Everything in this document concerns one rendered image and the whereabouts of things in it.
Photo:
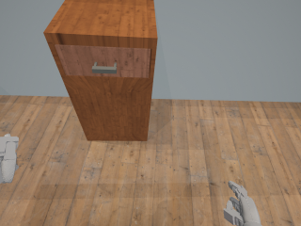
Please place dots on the right robot hand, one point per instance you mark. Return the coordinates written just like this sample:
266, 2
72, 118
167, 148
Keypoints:
245, 209

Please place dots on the cabinet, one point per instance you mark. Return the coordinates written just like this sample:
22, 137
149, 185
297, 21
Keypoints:
109, 108

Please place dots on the handle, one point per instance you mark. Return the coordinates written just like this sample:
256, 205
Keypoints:
104, 69

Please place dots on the left robot hand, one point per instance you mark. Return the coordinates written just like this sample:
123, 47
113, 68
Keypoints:
8, 158

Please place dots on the drawer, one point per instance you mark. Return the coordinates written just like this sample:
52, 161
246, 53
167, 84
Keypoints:
79, 59

